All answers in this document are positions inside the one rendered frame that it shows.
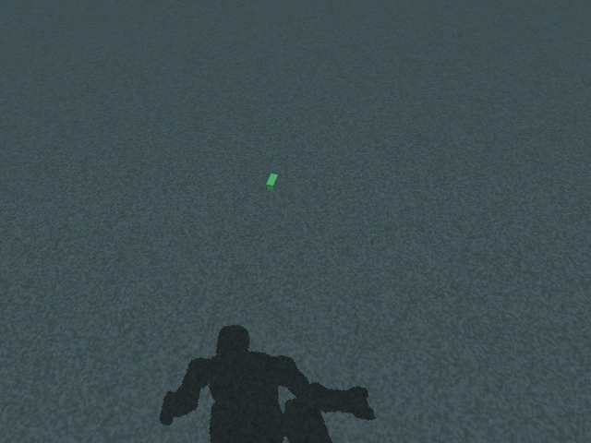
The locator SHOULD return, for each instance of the small box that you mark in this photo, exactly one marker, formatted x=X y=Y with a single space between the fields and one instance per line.
x=272 y=182

